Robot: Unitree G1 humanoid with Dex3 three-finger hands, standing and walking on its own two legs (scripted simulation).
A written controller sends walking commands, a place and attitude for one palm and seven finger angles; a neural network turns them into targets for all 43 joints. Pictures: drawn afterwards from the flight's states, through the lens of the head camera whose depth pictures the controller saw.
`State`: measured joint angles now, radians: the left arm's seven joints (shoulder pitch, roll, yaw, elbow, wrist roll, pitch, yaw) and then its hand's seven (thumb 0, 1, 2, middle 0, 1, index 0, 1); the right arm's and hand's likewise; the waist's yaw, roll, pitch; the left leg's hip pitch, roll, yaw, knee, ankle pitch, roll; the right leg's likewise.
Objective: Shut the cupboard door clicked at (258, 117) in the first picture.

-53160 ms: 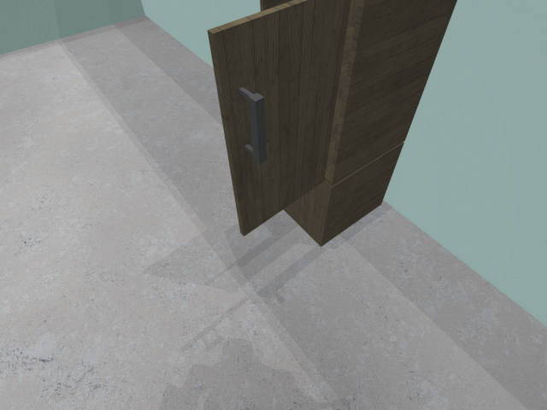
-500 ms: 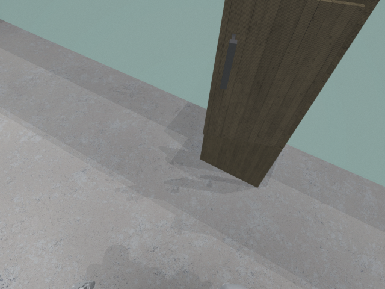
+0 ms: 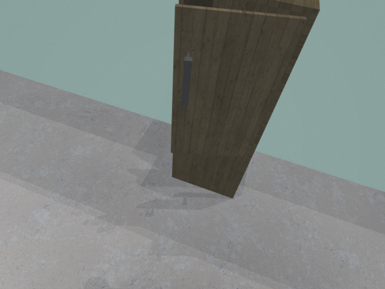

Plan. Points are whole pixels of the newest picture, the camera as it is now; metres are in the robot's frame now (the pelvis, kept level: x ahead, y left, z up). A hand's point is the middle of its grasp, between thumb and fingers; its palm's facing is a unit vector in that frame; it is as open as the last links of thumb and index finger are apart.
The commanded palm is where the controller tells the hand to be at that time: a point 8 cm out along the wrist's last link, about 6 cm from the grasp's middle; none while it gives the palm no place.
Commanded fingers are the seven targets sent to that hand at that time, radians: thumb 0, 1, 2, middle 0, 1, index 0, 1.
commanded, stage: take the last steps up to it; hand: left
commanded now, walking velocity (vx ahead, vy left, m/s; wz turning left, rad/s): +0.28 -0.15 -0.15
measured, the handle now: (186, 79) +0.68 +0.05 +0.06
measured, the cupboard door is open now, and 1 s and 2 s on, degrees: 20 20 20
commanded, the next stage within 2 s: come to a stop and stand still in 0.38 s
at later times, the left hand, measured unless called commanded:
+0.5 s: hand (168, 243) +0.26 +0.06 -0.16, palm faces -0.07 -0.98 -0.19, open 7.3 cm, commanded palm none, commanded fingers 0.00 0.90 0.90 -0.20 -0.30 -0.20 -0.30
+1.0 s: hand (165, 254) +0.23 +0.07 -0.16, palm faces +0.02 -0.95 -0.30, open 7.4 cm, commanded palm none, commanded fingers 0.00 0.90 0.90 -0.20 -0.30 -0.20 -0.30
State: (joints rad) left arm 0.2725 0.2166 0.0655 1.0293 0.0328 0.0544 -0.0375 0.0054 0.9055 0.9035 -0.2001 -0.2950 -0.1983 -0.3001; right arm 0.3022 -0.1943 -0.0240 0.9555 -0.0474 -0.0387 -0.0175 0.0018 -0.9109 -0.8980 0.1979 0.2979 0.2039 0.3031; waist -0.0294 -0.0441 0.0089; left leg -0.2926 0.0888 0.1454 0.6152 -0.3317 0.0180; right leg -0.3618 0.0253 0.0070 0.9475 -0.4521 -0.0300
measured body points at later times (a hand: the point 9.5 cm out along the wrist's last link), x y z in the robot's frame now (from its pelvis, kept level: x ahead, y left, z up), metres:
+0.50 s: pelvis +0.16 -0.11 +0.00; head +0.20 -0.12 +0.45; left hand +0.27 +0.11 -0.15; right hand +0.11 -0.34 -0.15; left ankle +0.09 +0.03 -0.66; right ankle +0.19 -0.21 -0.73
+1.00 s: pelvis +0.21 -0.14 +0.01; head +0.25 -0.16 +0.45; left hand +0.23 +0.12 -0.13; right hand +0.32 -0.38 -0.15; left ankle +0.19 -0.01 -0.68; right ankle +0.19 -0.22 -0.73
